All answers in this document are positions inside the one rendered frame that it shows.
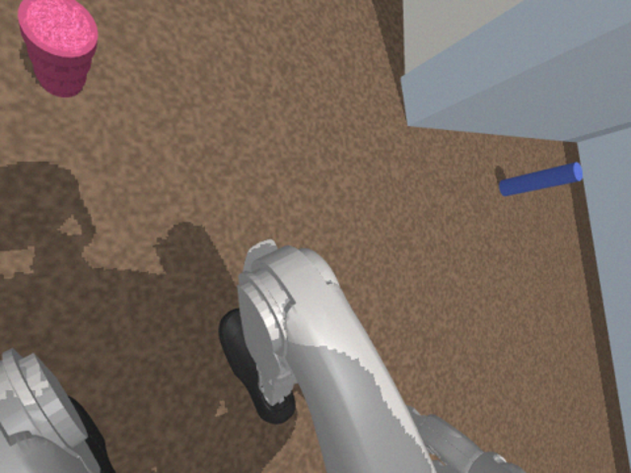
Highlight right robot arm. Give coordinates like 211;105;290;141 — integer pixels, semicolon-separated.
468;451;526;473

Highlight right robot hand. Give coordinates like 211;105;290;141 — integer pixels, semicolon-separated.
406;405;485;473

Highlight left robot foot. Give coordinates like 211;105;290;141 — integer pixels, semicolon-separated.
67;395;116;473

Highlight right robot foot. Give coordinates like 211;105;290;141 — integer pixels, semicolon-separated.
219;308;296;424

